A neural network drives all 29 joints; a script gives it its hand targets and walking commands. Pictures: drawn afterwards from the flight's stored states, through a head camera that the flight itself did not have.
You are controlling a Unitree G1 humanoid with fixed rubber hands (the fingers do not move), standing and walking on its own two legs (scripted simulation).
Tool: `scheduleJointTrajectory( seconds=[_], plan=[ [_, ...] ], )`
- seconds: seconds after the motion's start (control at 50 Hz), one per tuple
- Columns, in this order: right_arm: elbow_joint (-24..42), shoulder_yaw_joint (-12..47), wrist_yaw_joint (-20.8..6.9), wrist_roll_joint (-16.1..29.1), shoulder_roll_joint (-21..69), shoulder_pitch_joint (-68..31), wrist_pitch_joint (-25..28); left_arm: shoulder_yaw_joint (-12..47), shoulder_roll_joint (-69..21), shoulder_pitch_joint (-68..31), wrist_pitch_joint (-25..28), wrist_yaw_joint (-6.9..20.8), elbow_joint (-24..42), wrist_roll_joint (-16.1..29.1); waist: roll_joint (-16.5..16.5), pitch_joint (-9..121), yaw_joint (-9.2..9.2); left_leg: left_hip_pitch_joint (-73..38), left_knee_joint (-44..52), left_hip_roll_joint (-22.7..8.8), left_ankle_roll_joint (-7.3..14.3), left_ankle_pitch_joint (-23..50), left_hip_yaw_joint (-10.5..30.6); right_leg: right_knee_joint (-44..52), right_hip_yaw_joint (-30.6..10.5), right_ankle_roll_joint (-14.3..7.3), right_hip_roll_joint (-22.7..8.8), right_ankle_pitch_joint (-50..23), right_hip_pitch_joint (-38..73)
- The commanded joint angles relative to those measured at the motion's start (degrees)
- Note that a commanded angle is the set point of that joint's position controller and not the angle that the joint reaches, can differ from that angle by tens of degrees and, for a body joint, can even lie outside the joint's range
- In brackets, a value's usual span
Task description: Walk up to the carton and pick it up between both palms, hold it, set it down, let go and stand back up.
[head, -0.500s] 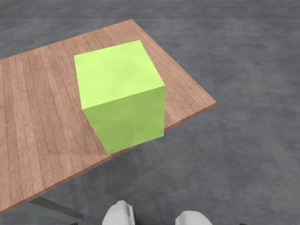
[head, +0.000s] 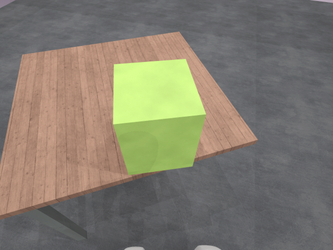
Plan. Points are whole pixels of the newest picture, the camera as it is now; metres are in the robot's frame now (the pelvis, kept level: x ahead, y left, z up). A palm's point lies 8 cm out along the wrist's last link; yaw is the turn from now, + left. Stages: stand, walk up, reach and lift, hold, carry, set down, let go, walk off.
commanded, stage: walk up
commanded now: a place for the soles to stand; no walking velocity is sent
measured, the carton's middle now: (156, 119) +0.45 +0.04 +0.02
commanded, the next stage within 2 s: none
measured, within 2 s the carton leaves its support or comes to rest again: neither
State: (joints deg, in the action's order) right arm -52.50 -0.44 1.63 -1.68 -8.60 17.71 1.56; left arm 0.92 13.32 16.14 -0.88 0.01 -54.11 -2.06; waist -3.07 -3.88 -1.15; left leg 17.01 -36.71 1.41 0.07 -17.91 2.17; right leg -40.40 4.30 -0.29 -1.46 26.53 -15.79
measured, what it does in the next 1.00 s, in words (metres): stands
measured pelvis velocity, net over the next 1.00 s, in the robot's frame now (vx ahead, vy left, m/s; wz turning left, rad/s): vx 0.02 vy -0.04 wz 0.17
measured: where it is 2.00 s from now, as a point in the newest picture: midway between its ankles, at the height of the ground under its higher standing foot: outside the picture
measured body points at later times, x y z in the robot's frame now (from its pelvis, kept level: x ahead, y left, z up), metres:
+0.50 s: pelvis +0.02 -0.02 +0.01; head +0.03 -0.01 +0.46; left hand +0.05 +0.22 -0.15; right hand +0.09 -0.24 -0.14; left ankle +0.02 +0.13 -0.72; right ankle -0.01 -0.10 -0.72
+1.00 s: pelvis +0.02 -0.04 +0.00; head +0.05 -0.02 +0.45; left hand +0.03 +0.24 -0.15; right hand +0.07 -0.28 -0.15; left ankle +0.02 +0.13 -0.72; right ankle +0.01 -0.11 -0.72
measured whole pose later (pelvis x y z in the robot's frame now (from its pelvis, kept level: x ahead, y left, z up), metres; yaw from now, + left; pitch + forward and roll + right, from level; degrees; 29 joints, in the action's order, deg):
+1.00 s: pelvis +0.02 -0.04 +0.00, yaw +10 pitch -1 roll -1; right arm -55.3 -0.3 3.5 -1.9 -11.3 17.1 -0.4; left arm -0.6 16.3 12.7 -1.3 -0.3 -53.9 -1.9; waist -0.8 -5.8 -1.2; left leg 19.8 -39.9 1.9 -2.4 -19.5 12.5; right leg -36.8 6.6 -3.6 1.9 20.9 -14.2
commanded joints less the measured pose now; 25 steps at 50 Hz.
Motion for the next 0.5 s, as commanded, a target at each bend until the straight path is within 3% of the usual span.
scheduleJointTrajectory(
  seconds=[0.0, 0.02, 0.04, 0.06, 0.12, 0.16, 0.3, 0.48],
  plan=[
    [3.98, -0.55, -0.82, 0.93, -7.55, -4.01, 0.31, -1.74, 6.17, 3.98, 3.33, -0.7, 3.27, 0.7, 4.33, 5.28, 3.55, 6.24, 1.78, -4.96, 2.01, 16.88, 5.62, 20.48, -13.62, -3.54, -8.75, -22.81, 11.09],
    [3.14, 0.13, -0.85, 1.13, -5.61, -1.36, 0.27, -2.03, 7.87, 1.59, 3.23, -0.85, 3.22, 1.7, 1.82, 3.45, 0.68, 5.52, 0.04, -1.73, 0.89, 6.01, 1.52, 23.21, -18.24, -4.95, -13.29, -19.03, 7.82],
    [2.08, 0.25, -0.44, 0.56, -5.99, -0.21, -0.06, -2.02, 8.25, 0.36, 2.66, -0.76, 2.37, 2.2, 1.82, 0.78, -0.33, 2.48, 2.53, -3.19, 1.04, 1.74, 1.2, 22.31, -16.65, -6.28, -14.68, -19.71, 4.74],
    [1.24, 0.5, -0.29, 0.31, -6.33, -0.5, -0.07, -1.74, 7.43, -0.3, 2.41, -0.63, 2.09, 2.21, 0.92, -0.16, -0.07, 2.17, 4.01, -3.95, 1.43, 5.73, 2.44, 21.2, -14.22, -6.05, -12.92, -23.7, 5.08],
    [-0.46, 0.48, -0.29, 0.13, -7.54, -0.27, 0.34, -1.71, 7.26, 1.55, 2.12, -1.02, 1.63, 1.44, -2.3, 0.08, 1.23, 1.72, 3.99, -4.6, 2.21, 16.27, 2.42, 18.37, -7.69, -2.29, -9.54, -36.49, 8.05],
    [-1.08, 0.65, -0.12, 0.24, -7.61, 0.16, 0.47, -1.95, 7.52, 1.85, 1.92, -0.98, 1.2, 1.37, -2.77, 2.86, 1.26, 0.59, 3.68, -4.88, 2.22, 18.92, 1.97, 16.59, -5.51, -1.74, -8.42, -40.23, 11.04],
    [-1.84, 0.92, 0.56, 0.63, -8.72, -2.24, -0.21, -2.09, 7.04, -0.85, 0.81, -1.08, 1.03, 1.79, 0.76, 2.74, 1.01, -1.45, 4.54, -4.98, 2.01, 17.01, 2.66, 18.23, -3.9, -2.83, -7.68, -28.15, 8.51],
    [-2.86, 0.92, 0.49, 1.01, -9.56, -3.29, 0.09, -1.82, 6.97, -1.74, 0.45, -0.95, -0.61, 1.34, 5.36, 1.29, 1.07, -0.55, 6.21, -5.24, 2.55, 17.14, 6.65, 18.8, -1.94, -3.62, -6.2, -16.84, 7.69]
  ],
)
